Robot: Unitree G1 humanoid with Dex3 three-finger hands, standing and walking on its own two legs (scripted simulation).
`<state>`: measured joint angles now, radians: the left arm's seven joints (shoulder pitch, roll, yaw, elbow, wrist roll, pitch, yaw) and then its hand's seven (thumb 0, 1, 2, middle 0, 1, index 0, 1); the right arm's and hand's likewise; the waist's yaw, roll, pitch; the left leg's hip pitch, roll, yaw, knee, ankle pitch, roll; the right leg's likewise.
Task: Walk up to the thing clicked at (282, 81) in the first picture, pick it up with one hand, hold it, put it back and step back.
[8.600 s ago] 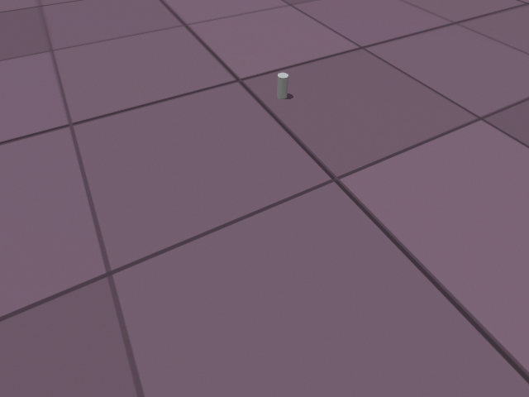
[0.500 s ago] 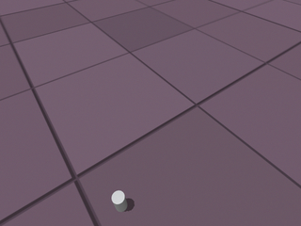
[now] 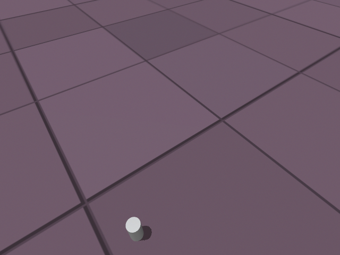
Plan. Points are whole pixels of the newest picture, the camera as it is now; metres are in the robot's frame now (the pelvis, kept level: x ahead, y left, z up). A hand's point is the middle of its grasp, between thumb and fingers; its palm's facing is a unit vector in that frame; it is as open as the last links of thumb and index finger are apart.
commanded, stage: stand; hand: left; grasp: from the side
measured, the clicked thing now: (135, 229) +0.39 +0.20 -0.70
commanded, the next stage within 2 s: go down in 0.48 s
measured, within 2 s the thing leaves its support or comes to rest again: neither
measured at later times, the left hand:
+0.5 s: hand out of the picture +0.07 +0.26 -0.16, palm faces -0.02 -0.94 -0.35, open 7.4 cm
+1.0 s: hand out of the picture +0.17 +0.27 -0.17, palm faces +0.03 -0.94 -0.34, open 14.4 cm
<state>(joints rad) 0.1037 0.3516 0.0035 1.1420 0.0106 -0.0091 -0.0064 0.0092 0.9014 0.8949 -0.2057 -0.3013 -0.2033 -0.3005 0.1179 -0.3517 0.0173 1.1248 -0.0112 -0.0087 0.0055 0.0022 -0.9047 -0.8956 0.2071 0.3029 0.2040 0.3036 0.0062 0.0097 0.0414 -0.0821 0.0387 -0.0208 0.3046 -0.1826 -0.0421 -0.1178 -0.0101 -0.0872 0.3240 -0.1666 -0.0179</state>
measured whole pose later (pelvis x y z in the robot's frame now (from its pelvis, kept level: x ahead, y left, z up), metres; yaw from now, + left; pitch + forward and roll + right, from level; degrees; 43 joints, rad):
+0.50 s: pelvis +0.01 +0.00 +0.00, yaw +0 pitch -2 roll +0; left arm 0.11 0.35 0.00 1.14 0.01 -0.01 -0.01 0.01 0.90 0.89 -0.21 -0.30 -0.20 -0.30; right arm 0.13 -0.35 0.01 1.13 -0.01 -0.01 0.01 0.00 -0.90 -0.90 0.21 0.30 0.20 0.30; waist 0.01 0.01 0.05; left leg -0.09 0.04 -0.02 0.31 -0.19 -0.04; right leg -0.12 -0.01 -0.09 0.32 -0.17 -0.02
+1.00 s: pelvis +0.00 +0.02 -0.03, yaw -2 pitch +8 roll +0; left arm 0.02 0.32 0.18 0.90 0.06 0.14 0.00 0.01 0.05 0.21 -0.07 -0.06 -0.07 -0.05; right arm 0.25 -0.24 -0.02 0.72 0.03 -0.05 -0.02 0.01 -0.95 -0.91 0.21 0.30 0.20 0.30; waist -0.04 0.00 -0.03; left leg -0.47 0.04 0.01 0.69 -0.36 -0.02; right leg -0.50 -0.02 -0.05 0.67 -0.30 0.00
